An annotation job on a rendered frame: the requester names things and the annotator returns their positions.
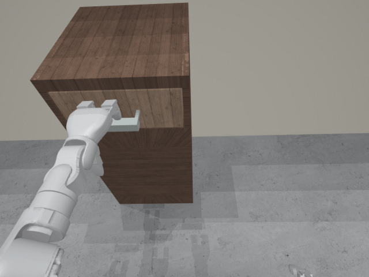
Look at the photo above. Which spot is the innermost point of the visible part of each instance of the robot left forearm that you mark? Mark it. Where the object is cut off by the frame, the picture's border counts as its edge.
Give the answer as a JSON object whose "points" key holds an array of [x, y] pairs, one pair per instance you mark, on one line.
{"points": [[47, 218]]}

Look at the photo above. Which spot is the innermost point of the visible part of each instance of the robot right hand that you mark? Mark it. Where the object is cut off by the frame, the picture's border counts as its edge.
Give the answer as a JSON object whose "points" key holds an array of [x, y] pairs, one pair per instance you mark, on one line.
{"points": [[297, 271]]}

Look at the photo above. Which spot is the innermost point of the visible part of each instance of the cabinet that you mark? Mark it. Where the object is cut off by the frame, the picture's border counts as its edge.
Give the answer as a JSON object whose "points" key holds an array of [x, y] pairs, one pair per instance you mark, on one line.
{"points": [[130, 47]]}

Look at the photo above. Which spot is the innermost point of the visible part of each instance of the left robot upper arm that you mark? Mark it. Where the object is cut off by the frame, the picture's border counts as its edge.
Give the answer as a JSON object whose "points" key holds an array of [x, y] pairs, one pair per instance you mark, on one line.
{"points": [[31, 258]]}

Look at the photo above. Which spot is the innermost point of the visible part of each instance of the drawer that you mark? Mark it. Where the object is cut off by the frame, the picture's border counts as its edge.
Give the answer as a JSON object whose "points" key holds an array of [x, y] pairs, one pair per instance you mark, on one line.
{"points": [[159, 108]]}

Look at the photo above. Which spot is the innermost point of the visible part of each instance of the robot left hand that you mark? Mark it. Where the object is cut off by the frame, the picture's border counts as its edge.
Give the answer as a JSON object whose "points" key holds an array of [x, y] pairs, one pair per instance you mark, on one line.
{"points": [[93, 123]]}

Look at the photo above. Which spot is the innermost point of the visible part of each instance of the handle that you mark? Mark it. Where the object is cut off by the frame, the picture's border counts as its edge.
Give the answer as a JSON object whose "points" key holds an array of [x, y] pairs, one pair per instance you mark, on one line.
{"points": [[126, 124]]}

